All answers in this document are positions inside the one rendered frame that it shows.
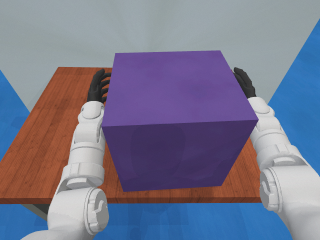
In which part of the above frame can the robot left hand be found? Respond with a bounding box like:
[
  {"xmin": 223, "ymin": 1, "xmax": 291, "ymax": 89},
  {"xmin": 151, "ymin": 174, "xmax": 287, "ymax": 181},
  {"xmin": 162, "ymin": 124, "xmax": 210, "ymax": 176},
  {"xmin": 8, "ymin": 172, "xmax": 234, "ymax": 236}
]
[{"xmin": 87, "ymin": 69, "xmax": 112, "ymax": 104}]

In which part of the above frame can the carton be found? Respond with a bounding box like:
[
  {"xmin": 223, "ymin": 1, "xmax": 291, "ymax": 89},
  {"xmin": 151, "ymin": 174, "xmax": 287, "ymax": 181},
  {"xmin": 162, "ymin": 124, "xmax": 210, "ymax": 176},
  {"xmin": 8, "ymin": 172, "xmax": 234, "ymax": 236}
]
[{"xmin": 101, "ymin": 50, "xmax": 259, "ymax": 192}]

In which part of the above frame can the robot right upper arm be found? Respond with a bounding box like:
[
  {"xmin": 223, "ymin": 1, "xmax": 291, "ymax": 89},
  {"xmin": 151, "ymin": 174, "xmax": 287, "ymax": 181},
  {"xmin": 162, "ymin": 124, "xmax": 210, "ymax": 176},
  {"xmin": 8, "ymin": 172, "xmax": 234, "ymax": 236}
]
[{"xmin": 259, "ymin": 165, "xmax": 320, "ymax": 240}]

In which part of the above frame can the robot left forearm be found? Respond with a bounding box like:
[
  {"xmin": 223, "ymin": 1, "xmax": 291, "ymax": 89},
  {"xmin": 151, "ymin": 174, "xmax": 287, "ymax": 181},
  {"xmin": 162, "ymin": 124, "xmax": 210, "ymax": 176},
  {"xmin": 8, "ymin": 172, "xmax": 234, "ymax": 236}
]
[{"xmin": 47, "ymin": 101, "xmax": 106, "ymax": 228}]

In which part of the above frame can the robot right hand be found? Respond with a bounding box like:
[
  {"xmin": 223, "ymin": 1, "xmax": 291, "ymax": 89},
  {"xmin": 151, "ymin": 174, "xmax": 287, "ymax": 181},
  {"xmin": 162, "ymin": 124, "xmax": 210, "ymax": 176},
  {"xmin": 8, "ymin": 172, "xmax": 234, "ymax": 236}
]
[{"xmin": 233, "ymin": 67, "xmax": 257, "ymax": 99}]

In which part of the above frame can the robot right forearm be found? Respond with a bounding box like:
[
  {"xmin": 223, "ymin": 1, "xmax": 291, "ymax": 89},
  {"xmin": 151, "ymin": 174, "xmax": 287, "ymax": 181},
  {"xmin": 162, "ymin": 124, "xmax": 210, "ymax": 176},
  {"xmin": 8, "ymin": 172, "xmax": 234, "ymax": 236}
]
[{"xmin": 248, "ymin": 97, "xmax": 320, "ymax": 180}]

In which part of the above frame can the robot left upper arm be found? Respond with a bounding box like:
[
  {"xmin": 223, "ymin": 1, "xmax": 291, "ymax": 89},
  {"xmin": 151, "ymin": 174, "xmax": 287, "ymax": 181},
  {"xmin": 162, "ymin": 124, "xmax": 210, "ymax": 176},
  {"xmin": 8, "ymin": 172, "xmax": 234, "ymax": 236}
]
[{"xmin": 21, "ymin": 187, "xmax": 109, "ymax": 240}]

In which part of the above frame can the table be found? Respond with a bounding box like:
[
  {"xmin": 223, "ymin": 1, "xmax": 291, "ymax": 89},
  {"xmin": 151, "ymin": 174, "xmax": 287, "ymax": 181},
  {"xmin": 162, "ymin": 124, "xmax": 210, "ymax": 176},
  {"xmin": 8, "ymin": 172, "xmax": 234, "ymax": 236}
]
[{"xmin": 0, "ymin": 67, "xmax": 262, "ymax": 221}]

